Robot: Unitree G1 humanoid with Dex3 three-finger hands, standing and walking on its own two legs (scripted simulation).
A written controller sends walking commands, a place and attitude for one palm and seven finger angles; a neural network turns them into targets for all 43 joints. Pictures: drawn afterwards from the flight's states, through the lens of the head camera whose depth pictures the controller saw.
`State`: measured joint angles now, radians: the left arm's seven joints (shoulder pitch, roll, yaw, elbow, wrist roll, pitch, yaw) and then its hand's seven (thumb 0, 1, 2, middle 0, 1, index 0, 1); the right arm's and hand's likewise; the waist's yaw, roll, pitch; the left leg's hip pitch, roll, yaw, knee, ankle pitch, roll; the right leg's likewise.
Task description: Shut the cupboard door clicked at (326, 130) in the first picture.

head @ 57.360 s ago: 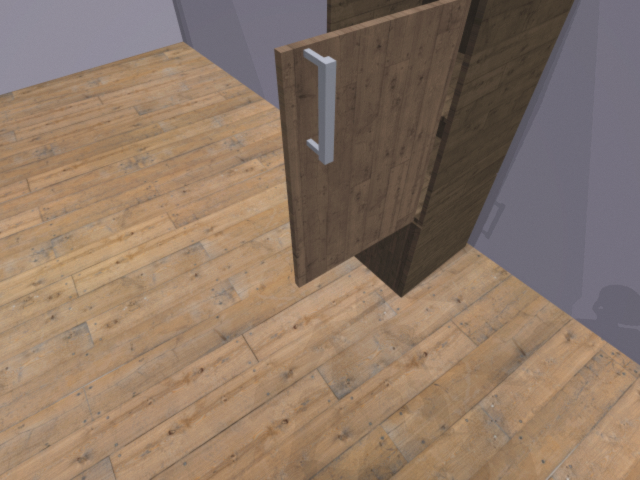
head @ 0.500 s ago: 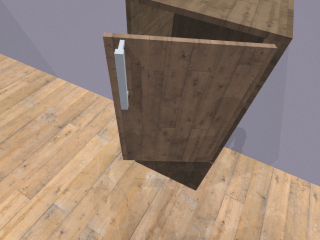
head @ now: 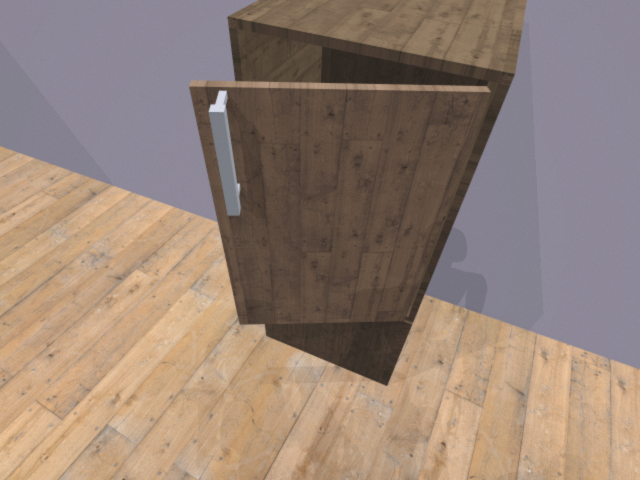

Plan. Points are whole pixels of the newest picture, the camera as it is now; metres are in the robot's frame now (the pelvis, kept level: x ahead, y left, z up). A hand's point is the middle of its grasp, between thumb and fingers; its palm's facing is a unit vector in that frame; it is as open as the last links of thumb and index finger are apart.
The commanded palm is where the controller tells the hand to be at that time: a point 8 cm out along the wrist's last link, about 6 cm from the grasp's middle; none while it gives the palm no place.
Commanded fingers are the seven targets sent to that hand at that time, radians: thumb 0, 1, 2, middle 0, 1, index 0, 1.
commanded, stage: come to a stop and stand still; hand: left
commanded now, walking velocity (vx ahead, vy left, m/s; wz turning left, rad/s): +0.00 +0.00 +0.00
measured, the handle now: (228, 157) +0.50 +0.16 +0.15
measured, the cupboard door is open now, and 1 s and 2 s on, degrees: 26 26 26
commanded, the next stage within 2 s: look again from close up in 0.14 s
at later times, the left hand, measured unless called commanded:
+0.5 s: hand out of the picture +0.02 +0.20 -0.18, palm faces +0.05 -0.97 -0.24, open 7.4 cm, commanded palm none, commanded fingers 0.00 0.90 0.90 -0.20 -0.30 -0.20 -0.30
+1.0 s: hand out of the picture +0.01 +0.25 -0.18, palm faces +0.00 -0.97 -0.25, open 7.4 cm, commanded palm none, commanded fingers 0.00 0.90 0.90 -0.20 -0.30 -0.20 -0.30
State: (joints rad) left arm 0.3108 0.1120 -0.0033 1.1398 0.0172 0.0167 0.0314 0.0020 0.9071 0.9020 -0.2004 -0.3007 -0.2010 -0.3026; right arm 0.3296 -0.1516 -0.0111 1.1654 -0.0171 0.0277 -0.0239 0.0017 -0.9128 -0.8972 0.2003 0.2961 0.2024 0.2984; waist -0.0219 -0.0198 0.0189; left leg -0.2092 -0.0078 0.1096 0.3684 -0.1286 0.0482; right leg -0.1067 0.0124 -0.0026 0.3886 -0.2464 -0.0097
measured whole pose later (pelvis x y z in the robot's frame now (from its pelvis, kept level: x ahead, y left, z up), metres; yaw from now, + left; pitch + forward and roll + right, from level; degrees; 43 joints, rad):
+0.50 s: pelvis +0.00 +0.01 -0.01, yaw +1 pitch -2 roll -1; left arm 0.32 0.18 0.00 1.04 0.02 -0.02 0.05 0.00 0.91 0.90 -0.20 -0.30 -0.20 -0.30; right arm 0.27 -0.18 -0.03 1.03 -0.02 -0.01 -0.02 0.00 -0.91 -0.90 0.20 0.30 0.20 0.30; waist -0.02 0.02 -0.02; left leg -0.29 -0.01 0.09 0.54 -0.22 0.07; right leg -0.16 0.00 -0.03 0.52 -0.32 0.00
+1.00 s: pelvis -0.02 +0.04 +0.00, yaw +1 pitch -2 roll -1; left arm 0.28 0.26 -0.01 1.03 0.03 0.01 0.03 0.00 0.91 0.90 -0.20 -0.30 -0.20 -0.30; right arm 0.18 -0.26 -0.02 1.05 -0.02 0.01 0.00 0.00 -0.91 -0.90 0.20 0.30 0.20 0.30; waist 0.00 -0.02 0.01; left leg -0.25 -0.05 0.11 0.39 -0.12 0.10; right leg -0.14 -0.03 -0.01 0.42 -0.24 0.04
